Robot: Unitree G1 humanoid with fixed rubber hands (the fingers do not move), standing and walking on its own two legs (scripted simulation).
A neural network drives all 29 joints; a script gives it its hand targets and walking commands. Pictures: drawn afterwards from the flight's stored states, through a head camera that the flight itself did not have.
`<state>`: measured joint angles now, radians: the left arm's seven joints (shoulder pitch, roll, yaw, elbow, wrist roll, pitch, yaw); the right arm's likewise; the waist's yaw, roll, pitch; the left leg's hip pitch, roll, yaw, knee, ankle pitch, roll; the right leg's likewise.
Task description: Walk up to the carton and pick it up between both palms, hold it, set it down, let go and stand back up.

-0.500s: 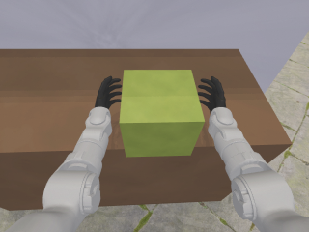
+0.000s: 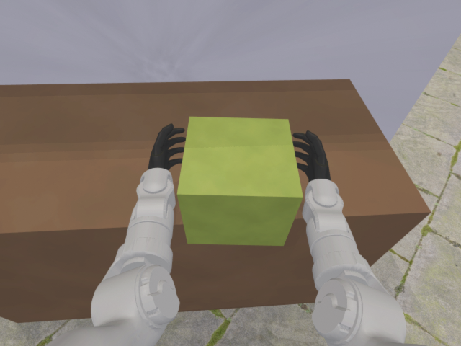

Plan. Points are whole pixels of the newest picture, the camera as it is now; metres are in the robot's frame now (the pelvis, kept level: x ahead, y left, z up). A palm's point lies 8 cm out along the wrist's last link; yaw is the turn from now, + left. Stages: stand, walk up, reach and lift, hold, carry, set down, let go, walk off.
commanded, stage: reach and lift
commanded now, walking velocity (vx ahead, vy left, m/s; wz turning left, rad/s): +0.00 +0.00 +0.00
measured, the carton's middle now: (237, 182) +0.41 +0.04 +0.03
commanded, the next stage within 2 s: none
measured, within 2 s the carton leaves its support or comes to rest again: leaves its support in 1.20 s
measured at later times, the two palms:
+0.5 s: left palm (161, 169) +0.39 +0.18 +0.08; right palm (318, 176) +0.40 -0.10 +0.08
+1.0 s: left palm (163, 166) +0.39 +0.18 +0.08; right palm (318, 174) +0.41 -0.11 +0.08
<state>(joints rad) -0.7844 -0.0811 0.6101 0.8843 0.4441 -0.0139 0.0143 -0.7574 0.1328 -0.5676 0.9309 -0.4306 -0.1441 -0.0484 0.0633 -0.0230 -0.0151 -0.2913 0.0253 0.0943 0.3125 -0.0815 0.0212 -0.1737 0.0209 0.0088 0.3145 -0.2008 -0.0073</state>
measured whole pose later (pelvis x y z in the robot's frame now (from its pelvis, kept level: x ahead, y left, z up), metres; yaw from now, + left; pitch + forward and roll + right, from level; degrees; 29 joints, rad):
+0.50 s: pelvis +0.00 +0.00 +0.00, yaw +0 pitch +1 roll +0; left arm -0.73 -0.14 0.60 0.73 0.47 0.06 0.00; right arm -0.75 0.16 -0.65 0.91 -0.48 -0.17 0.00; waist 0.06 -0.06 0.03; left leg -0.22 0.02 0.10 0.29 -0.08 0.02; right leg -0.11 0.01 -0.01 0.30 -0.21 -0.01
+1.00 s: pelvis +0.01 -0.01 +0.00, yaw +1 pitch +1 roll +0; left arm -0.73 -0.11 0.59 0.76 0.45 0.02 0.00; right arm -0.73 0.14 -0.58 0.94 -0.42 -0.23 -0.05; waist 0.06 -0.04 0.03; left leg -0.22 0.03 0.10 0.28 -0.08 0.01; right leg -0.09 0.01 -0.03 0.27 -0.20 -0.02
